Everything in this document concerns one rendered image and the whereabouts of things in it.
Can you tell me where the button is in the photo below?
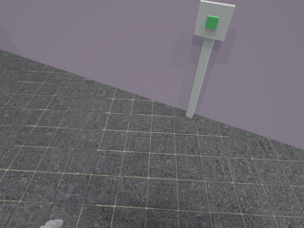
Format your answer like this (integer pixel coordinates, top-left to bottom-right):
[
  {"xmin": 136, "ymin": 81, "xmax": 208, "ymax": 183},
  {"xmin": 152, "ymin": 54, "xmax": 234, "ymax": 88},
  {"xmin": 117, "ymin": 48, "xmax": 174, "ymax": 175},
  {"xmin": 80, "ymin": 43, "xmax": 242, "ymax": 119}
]
[{"xmin": 205, "ymin": 15, "xmax": 219, "ymax": 30}]

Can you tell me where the panel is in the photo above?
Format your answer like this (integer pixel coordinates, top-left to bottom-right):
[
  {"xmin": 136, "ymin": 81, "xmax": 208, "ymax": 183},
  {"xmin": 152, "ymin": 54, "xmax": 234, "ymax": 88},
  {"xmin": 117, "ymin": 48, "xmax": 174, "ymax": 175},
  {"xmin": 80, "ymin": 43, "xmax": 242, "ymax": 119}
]
[{"xmin": 185, "ymin": 0, "xmax": 235, "ymax": 119}]

